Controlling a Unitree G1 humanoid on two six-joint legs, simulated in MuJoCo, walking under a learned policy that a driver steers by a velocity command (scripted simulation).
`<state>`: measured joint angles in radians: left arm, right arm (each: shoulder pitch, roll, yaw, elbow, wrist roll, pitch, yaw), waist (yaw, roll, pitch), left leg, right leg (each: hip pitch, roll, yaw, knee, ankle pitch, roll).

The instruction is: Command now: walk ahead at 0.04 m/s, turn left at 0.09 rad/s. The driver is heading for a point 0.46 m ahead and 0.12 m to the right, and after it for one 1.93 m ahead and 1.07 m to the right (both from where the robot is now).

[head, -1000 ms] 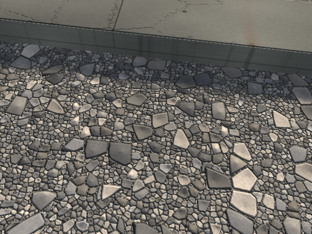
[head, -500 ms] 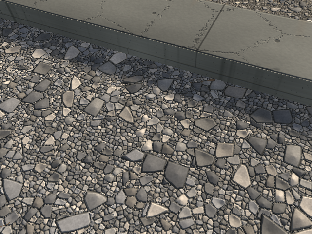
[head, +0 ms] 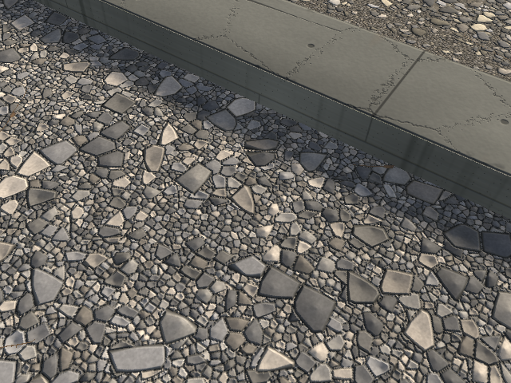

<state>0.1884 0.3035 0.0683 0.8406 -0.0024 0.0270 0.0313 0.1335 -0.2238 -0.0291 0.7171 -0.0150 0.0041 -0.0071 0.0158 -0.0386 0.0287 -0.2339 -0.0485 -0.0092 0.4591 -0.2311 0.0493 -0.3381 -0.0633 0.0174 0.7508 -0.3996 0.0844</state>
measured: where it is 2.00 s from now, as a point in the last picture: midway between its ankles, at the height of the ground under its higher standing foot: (334, 269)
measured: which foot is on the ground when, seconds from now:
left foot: down 0.00-0.12, up 0.14-0.36, down 0.38-0.88, up 0.90-1.00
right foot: up 0.00-0.04, down 0.06-0.38, up 0.40-0.84, down 0.86-1.00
